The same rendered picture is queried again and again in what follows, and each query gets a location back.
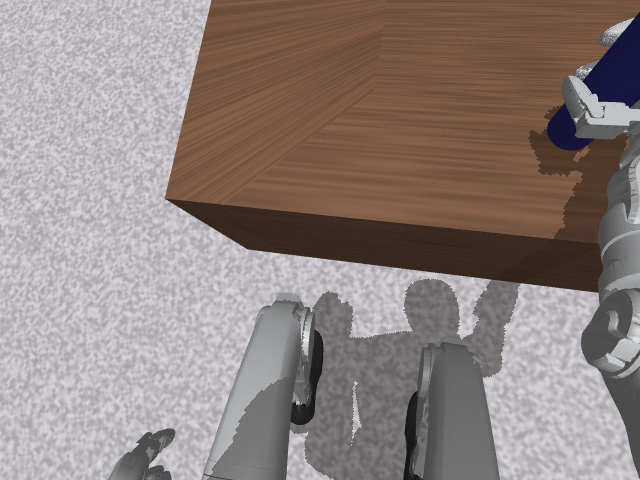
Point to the right robot foot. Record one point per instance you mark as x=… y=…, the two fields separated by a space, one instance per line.
x=411 y=439

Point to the right robot hand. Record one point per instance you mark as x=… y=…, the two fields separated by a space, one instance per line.
x=602 y=120

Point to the left robot foot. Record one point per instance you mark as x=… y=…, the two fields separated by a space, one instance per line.
x=302 y=414

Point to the right robot arm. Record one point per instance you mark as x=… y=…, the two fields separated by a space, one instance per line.
x=611 y=341

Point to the left robot hand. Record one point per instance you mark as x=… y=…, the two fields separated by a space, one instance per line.
x=134 y=465

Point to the can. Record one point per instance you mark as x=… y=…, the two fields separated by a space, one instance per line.
x=615 y=78

